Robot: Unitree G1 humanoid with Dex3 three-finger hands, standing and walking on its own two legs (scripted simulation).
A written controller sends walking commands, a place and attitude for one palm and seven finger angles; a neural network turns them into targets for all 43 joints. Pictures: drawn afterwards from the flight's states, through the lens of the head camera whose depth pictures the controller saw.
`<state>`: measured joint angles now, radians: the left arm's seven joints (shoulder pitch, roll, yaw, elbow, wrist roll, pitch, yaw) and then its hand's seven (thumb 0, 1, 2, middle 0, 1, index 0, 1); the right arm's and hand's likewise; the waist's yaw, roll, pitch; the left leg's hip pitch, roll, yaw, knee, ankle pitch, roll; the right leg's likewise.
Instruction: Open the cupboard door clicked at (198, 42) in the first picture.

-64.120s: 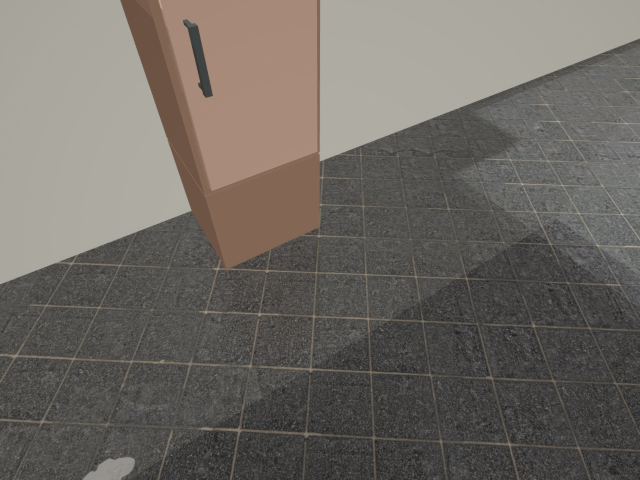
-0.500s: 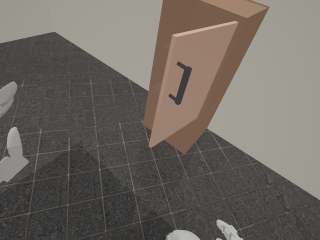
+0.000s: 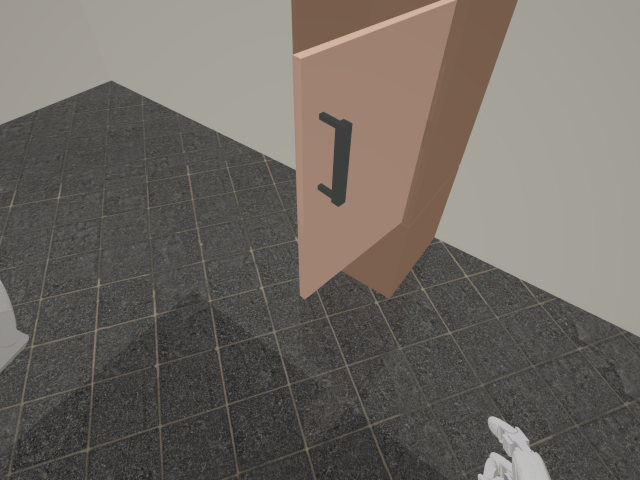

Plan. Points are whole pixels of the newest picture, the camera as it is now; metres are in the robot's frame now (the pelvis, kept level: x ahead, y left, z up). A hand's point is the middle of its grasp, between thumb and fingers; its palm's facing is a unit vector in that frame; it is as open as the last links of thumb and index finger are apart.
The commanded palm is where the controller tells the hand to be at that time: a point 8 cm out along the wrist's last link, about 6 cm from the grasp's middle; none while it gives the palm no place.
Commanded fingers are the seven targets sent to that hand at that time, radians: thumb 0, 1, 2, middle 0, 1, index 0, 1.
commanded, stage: stop stepping back and stand still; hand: left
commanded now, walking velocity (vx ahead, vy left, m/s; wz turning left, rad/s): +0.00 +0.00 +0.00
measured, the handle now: (332, 161) +0.60 +0.01 +0.07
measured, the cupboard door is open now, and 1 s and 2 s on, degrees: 81 81 81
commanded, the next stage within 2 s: let the arm hang, fingers relaxed in 0.86 s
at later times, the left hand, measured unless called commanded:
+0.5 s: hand (70, 291) +0.26 +0.27 +0.15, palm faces +0.46 -0.72 -0.52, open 7.4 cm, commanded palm +0.19 +0.29 +0.18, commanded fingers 0.00 0.90 0.90 -0.20 -0.30 -0.20 -0.30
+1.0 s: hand (84, 309) +0.27 +0.28 +0.11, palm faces +0.40 -0.79 -0.46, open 7.4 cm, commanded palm none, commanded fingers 0.00 0.90 0.90 -0.20 -0.30 -0.20 -0.30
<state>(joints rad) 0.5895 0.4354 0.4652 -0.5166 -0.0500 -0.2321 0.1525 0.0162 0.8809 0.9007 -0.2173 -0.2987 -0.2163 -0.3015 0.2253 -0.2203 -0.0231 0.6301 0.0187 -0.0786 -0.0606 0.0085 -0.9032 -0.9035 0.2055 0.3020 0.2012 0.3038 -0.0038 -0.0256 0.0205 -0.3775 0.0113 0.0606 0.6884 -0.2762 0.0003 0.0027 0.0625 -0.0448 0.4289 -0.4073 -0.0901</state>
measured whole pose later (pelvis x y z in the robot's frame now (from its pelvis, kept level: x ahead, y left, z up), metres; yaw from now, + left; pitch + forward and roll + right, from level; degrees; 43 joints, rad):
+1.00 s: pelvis +0.08 +0.00 +0.01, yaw +3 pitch +0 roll -1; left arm 0.48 0.36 0.31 -0.25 -0.02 -0.17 0.11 0.01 0.89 0.90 -0.21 -0.30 -0.21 -0.30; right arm 0.19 -0.25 -0.01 0.69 0.01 -0.11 -0.02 0.01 -0.90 -0.90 0.21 0.30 0.20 0.30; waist 0.02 0.03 0.03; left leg -0.23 -0.02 0.00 0.50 -0.27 0.03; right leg -0.21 0.01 -0.06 0.51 -0.28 -0.01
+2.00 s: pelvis +0.03 +0.01 +0.01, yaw +6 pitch -2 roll +0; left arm 0.30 0.11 0.00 1.14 0.01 0.00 0.03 0.01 0.91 0.90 -0.20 -0.30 -0.20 -0.30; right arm 0.29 -0.13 0.01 1.12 -0.02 0.00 -0.03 0.00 -0.91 -0.90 0.20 0.30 0.20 0.30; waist -0.01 0.00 0.04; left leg -0.24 -0.06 -0.03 0.42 -0.15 0.05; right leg -0.20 0.00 0.01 0.44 -0.22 0.01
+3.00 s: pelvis +0.06 +0.00 +0.01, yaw +6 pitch -1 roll +0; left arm 0.28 0.12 0.00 1.15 0.00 -0.01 0.03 0.01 0.91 0.90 -0.20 -0.30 -0.20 -0.30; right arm 0.25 -0.14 0.01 1.16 -0.02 -0.01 -0.04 0.00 -0.91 -0.90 0.20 0.30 0.20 0.30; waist -0.01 0.00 0.06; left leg -0.18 -0.06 -0.05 0.40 -0.20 0.03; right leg -0.13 0.01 -0.01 0.40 -0.25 -0.01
